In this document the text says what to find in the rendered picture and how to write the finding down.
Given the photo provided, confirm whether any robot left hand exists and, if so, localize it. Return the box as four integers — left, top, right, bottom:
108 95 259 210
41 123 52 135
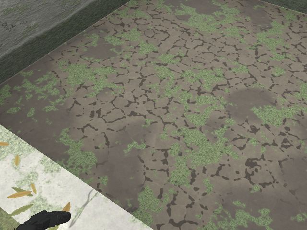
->
14 210 71 230

